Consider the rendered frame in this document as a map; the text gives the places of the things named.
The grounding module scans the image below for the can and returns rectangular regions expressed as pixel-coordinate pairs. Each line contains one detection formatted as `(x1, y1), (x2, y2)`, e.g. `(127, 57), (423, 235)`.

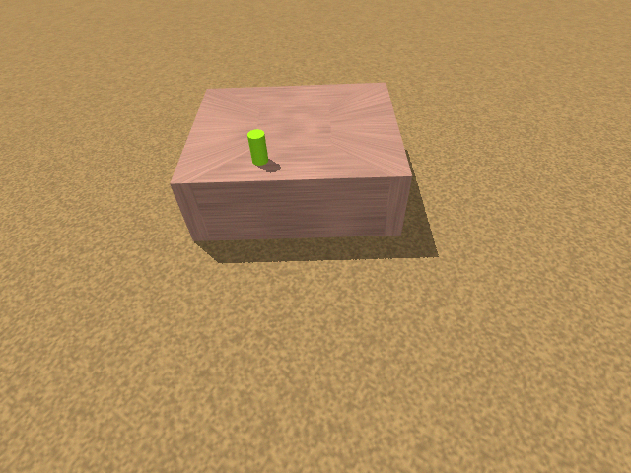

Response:
(247, 129), (268, 166)

